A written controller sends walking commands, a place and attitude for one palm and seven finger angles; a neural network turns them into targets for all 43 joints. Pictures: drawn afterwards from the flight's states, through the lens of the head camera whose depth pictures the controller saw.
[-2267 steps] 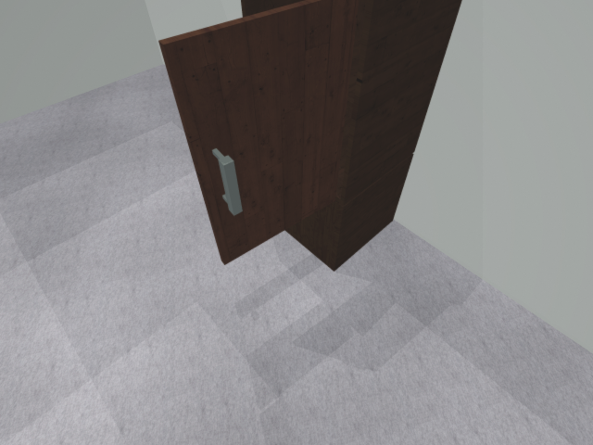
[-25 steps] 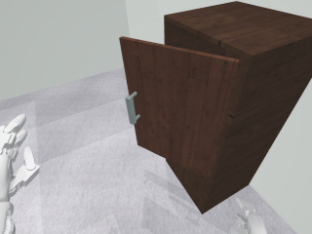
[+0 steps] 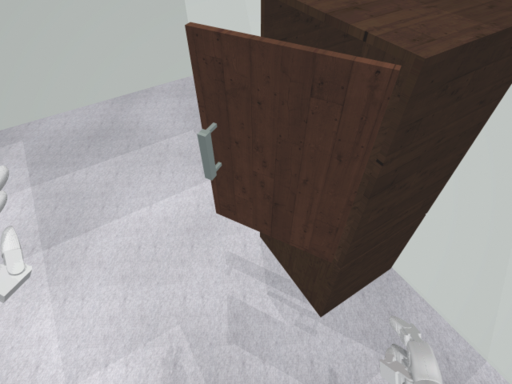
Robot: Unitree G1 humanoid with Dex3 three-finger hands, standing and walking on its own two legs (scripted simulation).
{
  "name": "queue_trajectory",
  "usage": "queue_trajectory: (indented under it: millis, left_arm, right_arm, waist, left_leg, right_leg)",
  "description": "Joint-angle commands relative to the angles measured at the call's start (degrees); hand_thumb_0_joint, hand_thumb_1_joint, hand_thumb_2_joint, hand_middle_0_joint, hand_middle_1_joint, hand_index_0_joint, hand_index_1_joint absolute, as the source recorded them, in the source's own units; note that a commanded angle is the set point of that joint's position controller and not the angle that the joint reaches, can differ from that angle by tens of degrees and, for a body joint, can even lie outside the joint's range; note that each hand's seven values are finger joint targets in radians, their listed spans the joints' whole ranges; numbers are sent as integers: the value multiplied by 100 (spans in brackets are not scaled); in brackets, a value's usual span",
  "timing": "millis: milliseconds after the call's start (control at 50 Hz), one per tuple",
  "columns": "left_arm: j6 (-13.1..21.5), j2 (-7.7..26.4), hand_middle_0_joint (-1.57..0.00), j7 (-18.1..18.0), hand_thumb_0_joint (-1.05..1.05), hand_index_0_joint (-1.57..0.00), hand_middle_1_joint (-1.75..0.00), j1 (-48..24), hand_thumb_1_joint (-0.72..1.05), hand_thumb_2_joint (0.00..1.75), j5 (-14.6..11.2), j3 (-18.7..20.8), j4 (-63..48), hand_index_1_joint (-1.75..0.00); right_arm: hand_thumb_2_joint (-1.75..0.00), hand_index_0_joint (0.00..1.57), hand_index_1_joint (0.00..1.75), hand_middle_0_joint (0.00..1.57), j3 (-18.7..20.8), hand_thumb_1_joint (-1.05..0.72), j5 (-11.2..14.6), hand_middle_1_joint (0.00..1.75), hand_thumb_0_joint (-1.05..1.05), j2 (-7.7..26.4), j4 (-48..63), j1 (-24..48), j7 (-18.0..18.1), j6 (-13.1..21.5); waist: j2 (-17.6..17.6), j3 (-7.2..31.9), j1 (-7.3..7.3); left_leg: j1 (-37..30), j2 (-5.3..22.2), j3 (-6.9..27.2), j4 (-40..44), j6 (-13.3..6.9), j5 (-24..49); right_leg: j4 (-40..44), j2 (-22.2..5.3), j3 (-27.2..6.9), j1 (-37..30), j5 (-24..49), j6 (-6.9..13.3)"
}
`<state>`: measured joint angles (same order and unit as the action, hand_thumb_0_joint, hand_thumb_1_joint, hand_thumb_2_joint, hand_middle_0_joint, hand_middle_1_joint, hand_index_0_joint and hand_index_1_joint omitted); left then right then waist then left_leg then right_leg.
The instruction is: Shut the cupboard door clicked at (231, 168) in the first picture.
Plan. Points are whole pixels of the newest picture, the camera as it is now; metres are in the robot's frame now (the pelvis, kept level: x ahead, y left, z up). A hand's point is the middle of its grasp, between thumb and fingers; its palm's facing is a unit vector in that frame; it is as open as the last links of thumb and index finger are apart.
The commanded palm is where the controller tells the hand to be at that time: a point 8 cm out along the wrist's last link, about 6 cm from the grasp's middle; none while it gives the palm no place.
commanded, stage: step back with the hand held close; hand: left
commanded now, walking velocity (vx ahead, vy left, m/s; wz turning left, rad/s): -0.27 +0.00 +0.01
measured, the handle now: (211, 151) +0.65 +0.15 -0.04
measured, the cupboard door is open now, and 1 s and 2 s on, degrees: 30 30 30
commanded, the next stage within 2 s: stop stepping back and stand still in 0.76 s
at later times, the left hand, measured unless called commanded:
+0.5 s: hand out of the picture +0.08 +0.26 +0.17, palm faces +0.55 -0.71 -0.43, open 7.4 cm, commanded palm +0.02 +0.29 +0.18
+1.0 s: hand out of the picture -0.01 +0.21 +0.17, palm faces +0.33 -0.81 -0.48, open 7.4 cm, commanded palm -0.09 +0.27 +0.18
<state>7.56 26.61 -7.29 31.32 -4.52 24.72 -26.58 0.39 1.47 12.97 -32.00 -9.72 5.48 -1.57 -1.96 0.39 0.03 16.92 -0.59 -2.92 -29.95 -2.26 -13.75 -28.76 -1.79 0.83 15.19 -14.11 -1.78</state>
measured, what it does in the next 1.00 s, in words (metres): walks backwards: left foot, then right foot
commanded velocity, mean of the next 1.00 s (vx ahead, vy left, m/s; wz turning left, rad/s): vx -0.25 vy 0.01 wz -0.06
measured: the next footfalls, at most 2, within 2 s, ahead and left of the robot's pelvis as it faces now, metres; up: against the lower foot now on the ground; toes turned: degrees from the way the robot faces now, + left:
left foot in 0.58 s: -0.01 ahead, +0.10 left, +0.00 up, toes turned +7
right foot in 0.90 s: -0.31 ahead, -0.14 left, +0.00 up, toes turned -1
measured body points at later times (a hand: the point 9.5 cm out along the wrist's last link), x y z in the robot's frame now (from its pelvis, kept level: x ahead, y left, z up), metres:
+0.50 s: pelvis -0.10 -0.02 -0.02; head -0.10 -0.01 +0.43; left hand +0.04 +0.30 +0.19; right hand +0.09 -0.25 -0.10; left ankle +0.00 +0.09 -0.72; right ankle +0.00 -0.14 -0.74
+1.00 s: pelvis -0.23 -0.03 -0.01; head -0.20 -0.02 +0.44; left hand -0.03 +0.25 +0.19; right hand -0.05 -0.25 -0.09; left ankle -0.06 +0.09 -0.73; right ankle -0.35 -0.14 -0.74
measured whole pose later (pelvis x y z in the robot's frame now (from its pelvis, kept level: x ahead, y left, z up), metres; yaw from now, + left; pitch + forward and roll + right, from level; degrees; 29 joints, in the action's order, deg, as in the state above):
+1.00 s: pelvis -0.23 -0.03 -0.01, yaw -1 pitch +3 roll -4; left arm 12.6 27.1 -7.3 28.7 -3.6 24.3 -31.5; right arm -0.8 0.1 9.5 -36.9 -7.0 2.9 6.4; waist -2.1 -0.8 -0.7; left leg 32.4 7.0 -2.9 -27.3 -0.3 0.5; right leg -25.7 5.2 1.3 4.9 -23.4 1.1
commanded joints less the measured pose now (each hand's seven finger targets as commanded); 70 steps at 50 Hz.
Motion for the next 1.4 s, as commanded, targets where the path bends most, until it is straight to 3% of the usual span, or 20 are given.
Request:
queue_trajectory:
  millis: [0, 140, 320, 440, 500, 540, 580, 620, 700, 800, 860, 940, 980, 1040, 1120, 1200, 1240, 1300, 1340, 1380]
  left_arm:
    - [353, 788, -20, -150, 0, -20, -30, 87, 90, 90, 10, 689, -845, -30]
    - [618, 979, -20, -200, 0, -20, -30, -452, 90, 90, 237, 887, -1237, -30]
    - [893, 814, -20, -231, 0, -20, -30, -734, 90, 90, 407, 891, -1370, -30]
    - [845, 931, -20, -359, 0, -20, -30, -689, 90, 90, 255, 714, -1224, -30]
    - [774, 965, -20, -406, 0, -20, -30, -991, 90, 90, 262, 643, -1167, -30]
    - [785, 1025, -20, -408, 0, -20, -30, -999, 90, 90, 232, 683, -1125, -30]
    - [896, 868, -20, -417, 0, -20, -30, -850, 90, 90, 279, 811, -1313, -30]
    - [958, 1045, -20, -380, 0, -20, -30, -978, 90, 90, 269, 1064, -1476, -30]
    - [966, 697, -20, -274, 0, -20, -30, -466, 90, 90, 191, 857, -1788, -30]
    - [899, 593, -20, -234, 0, -20, -30, -491, 90, 90, 68, 506, -1857, -30]
    - [941, 813, -20, -190, 0, -20, -30, -529, 90, 90, 126, 652, -1673, -30]
    - [874, 1522, -20, -256, 0, -20, -30, 5, 90, 90, -18, 1397, -1685, -30]
    - [738, 1453, -20, -219, 0, -20, -30, 469, 90, 90, -41, 1412, -1550, -30]
    - [532, 1292, -20, -194, 0, -20, -30, 446, 90, 90, -75, 1291, -1146, -30]
    - [577, 919, -20, -255, 0, -20, -30, -989, 90, 90, 150, 415, -327, -30]
    - [613, 641, -20, -258, 0, -20, -30, -2345, 90, 90, 352, -229, 151, -30]
    - [662, 752, -20, -249, 0, -20, -30, -2822, 90, 90, 374, -201, -310, -30]
    - [913, 1031, -20, -279, 0, -20, -30, -1978, 90, 90, 242, 416, -1582, -30]
    - [1055, 1460, -20, -304, 0, -20, -30, -1214, 90, 90, 145, 998, -2465, -30]
    - [1004, 1245, -20, -273, 0, -20, -30, -35, 90, 90, 36, 1104, -2815, -30]
  right_arm:
    - [-90, 20, 30, 20, 250, -90, -34, 30, 0, 812, 945, 463, 64, 258]
    - [-90, 20, 30, 20, 213, -90, -67, 30, 0, 897, 964, 462, 85, 482]
    - [-90, 20, 30, 20, 265, -90, -114, 30, 0, 872, 908, 241, 32, 829]
    - [-90, 20, 30, 20, 274, -90, -203, 30, 0, 589, 510, 82, -163, 721]
    - [-90, 20, 30, 20, 169, -90, -171, 30, 0, 467, 495, 131, -122, 651]
    - [-90, 20, 30, 20, 166, -90, -118, 30, 0, 584, 460, 204, -45, 650]
    - [-90, 20, 30, 20, 224, -90, -135, 30, 0, 855, 614, 375, 66, 744]
    - [-90, 20, 30, 20, 328, -90, -215, 30, 0, 641, 494, 303, 12, 875]
    - [-90, 20, 30, 20, 419, -90, -198, 30, 0, 665, 457, 359, -169, 1045]
    - [-90, 20, 30, 20, 242, -90, -261, 30, 0, 625, 146, 248, -217, 1280]
    - [-90, 20, 30, 20, 262, -90, -268, 30, 0, 604, 11, 164, -209, 1213]
    - [-90, 20, 30, 20, 232, -90, -103, 30, 0, 408, 395, 278, -132, 970]
    - [-90, 20, 30, 20, 156, -90, 31, 30, 0, 390, 661, 431, -78, 828]
    - [-90, 20, 30, 20, 89, -90, -28, 30, 0, 517, 578, 412, -4, 694]
    - [-90, 20, 30, 20, 187, -90, -106, 30, 0, 687, 342, 295, 79, 691]
    - [-90, 20, 30, 20, 159, -90, -93, 30, 0, 748, 224, 196, 101, 798]
    - [-90, 20, 30, 20, 221, -90, -63, 30, 0, 873, 237, 209, 152, 895]
    - [-90, 20, 30, 20, 169, -90, -168, 30, 0, 705, 403, 42, 43, 1144]
    - [-90, 20, 30, 20, 221, -90, -269, 30, 0, 629, 441, 14, -59, 1298]
    - [-90, 20, 30, 20, 242, -90, -296, 30, 0, 545, 553, 21, -191, 1308]
  waist:
    - [-146, 797, 65]
    - [-500, 423, 42]
    - [-839, 312, 18]
    - [1162, 176, -51]
    - [1437, 234, -89]
    - [606, 27, -123]
    - [-1476, 104, -36]
    - [-1316, 773, -12]
    - [-1020, 925, 67]
    - [-1240, 1047, -3]
    - [-1011, 1447, 10]
    - [560, 2063, 89]
    - [1145, 1658, 1]
    - [-75, 813, -117]
    - [881, -1323, -232]
    - [920, -2000, -326]
    - [-120, -1764, -298]
    - [-2025, -262, -156]
    - [-1161, 655, 17]
    - [-1194, 1447, 95]
  left_leg:
    - [844, 752, 693, 818, -78, 981]
    - [2724, 849, 999, 1337, -363, -2154]
    - [3473, 972, 1093, 1059, -445, -3120]
    - [712, 28, 170, -2220, 334, -1249]
    - [266, 102, 122, -1690, 256, -1096]
    - [47, 162, 202, -56, 184, -888]
    - [2139, 1845, 2101, 1751, -577, -1897]
    - [2364, 2287, 2106, 2015, -819, -1871]
    - [1201, 1857, 1257, 1381, -615, -876]
    - [-442, 1611, 1166, 1414, -211, 604]
    - [-1208, 1286, 668, 637, 42, 2295]
    - [-957, 320, -326, -474, 258, 1352]
    - [-478, 241, -182, -565, 129, 938]
    - [-684, 388, 39, -161, 114, 623]
    - [-165, 326, 338, -1767, 336, -295]
    - [77, 547, 360, -1119, 206, -232]
    - [-202, 474, 620, -119, 173, -412]
    - [-140, 1382, 2953, 2247, -7, -2296]
    - [-324, 1489, 2866, 2496, 285, -2475]
    - [-578, 1356, 1861, 2397, 411, -2079]
  right_leg:
    - [-281, 11, -116, -1124, 1626, 58]
    - [-706, 188, -233, -1896, 779, 8]
    - [-1304, 401, -426, -1913, 162, 74]
    - [1562, -1539, -2550, 1592, -1682, 1083]
    - [1273, -1227, -1577, 1680, -1214, 793]
    - [610, -599, -853, 1731, -1128, 417]
    - [-2027, 537, -96, 78, -484, -44]
    - [-3750, 638, -391, -449, -1094, -4]
    - [-2763, 560, -119, -62, -1302, 10]
    - [-2, 668, 192, 112, -1220, 64]
    - [1154, 437, 62, -111, 373, 162]
    - [809, -591, -404, -553, 3276, 164]
    - [326, -635, -375, -617, 3839, -29]
    - [727, -432, -304, 393, 900, 160]
    - [2229, -1166, -1430, 2567, -3109, 888]
    - [1544, -950, -676, 2243, -2160, 789]
    - [505, -390, -126, 1893, -1599, 569]
    - [-1597, 531, -99, 543, -1580, 281]
    - [-1764, 582, -141, 61, -1679, 294]
    - [-1406, 688, 166, -423, -1568, 312]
